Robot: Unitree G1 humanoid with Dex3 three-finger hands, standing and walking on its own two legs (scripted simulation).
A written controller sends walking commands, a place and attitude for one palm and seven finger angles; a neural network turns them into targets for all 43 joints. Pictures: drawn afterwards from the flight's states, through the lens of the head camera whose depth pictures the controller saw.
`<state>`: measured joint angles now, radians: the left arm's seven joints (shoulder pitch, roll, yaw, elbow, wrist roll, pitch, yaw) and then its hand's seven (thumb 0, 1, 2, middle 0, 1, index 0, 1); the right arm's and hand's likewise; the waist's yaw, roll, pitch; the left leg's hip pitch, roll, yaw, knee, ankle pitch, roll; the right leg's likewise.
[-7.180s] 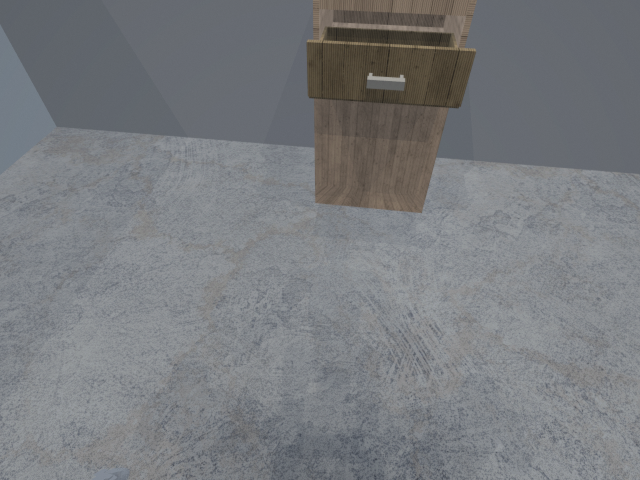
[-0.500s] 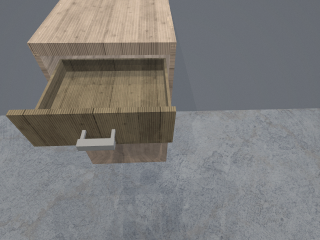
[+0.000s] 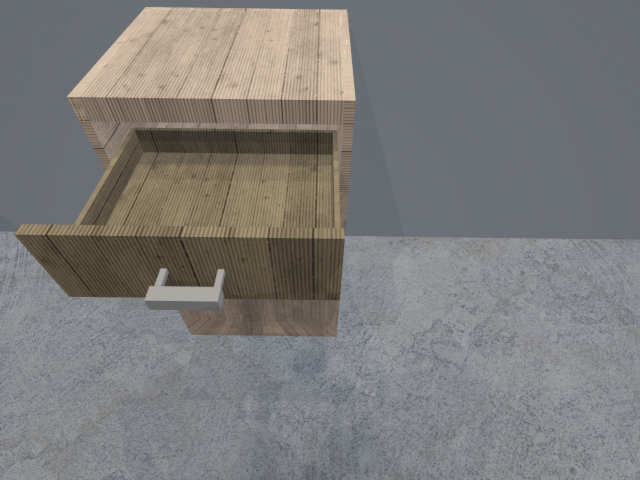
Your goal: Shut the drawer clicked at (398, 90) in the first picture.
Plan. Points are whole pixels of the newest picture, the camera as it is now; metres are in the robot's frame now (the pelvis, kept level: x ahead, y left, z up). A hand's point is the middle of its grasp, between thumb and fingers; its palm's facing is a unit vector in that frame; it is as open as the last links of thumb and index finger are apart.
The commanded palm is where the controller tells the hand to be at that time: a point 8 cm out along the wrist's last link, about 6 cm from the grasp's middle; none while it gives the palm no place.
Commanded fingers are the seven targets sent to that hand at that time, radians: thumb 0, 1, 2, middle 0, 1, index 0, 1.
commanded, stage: look again from close up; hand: left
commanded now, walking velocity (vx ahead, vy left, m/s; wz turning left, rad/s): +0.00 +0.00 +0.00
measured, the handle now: (188, 286) +0.38 +0.23 -0.01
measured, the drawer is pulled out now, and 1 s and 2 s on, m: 0.28 0.28 0.28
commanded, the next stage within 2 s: shuffle to correct the standing spot in 0.56 s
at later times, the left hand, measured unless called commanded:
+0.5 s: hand out of the picture +0.03 +0.25 -0.18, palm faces +0.00 -0.97 -0.24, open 7.4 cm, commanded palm none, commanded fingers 0.00 0.90 0.90 -0.20 -0.30 -0.20 -0.30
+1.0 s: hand out of the picture +0.00 +0.25 -0.18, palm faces -0.01 -0.98 -0.22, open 7.4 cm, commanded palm none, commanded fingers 0.00 0.90 0.90 -0.20 -0.30 -0.20 -0.30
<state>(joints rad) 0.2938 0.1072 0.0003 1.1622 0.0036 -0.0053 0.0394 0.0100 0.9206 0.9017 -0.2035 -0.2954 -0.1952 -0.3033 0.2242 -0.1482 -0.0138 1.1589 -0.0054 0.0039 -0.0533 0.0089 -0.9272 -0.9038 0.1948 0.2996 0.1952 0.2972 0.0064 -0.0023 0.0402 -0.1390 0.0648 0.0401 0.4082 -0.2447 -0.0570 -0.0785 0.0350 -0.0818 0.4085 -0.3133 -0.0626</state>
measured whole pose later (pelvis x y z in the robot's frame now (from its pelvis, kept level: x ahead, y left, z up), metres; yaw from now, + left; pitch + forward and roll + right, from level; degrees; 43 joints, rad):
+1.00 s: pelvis +0.00 +0.06 -0.01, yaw +0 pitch +0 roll +0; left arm 0.32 0.18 0.01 1.06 0.02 0.01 0.01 0.01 0.91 0.90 -0.20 -0.30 -0.19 -0.30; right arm 0.31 -0.18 -0.01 1.11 -0.02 0.01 -0.02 0.00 -0.91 -0.90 0.20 0.30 0.20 0.30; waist -0.02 0.01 0.04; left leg -0.24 -0.02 0.06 0.57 -0.34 0.04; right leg -0.17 -0.06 -0.07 0.55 -0.39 0.03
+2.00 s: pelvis +0.05 +0.03 -0.01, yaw +2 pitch +0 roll +2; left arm 0.28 0.18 0.02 1.04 0.01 0.01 0.02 0.01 0.91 0.90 -0.20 -0.30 -0.19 -0.30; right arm 0.22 -0.16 -0.01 1.05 -0.01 0.01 -0.03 0.00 -0.93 -0.90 0.20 0.30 0.20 0.30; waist 0.01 -0.02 0.03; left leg -0.22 -0.01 0.08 0.48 -0.27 0.02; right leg -0.21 -0.02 -0.02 0.52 -0.30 -0.01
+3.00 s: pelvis +0.03 +0.07 +0.00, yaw +2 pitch -2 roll +0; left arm 0.34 0.18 -0.02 1.06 0.02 0.00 0.03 0.00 0.91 0.90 -0.20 -0.30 -0.19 -0.30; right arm 0.30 -0.14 0.00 1.10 -0.01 0.00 0.00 0.01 -0.91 -0.90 0.20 0.30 0.20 0.30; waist 0.00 -0.04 0.01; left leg -0.23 -0.04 0.06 0.48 -0.23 0.06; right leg -0.20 -0.03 -0.02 0.50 -0.30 0.00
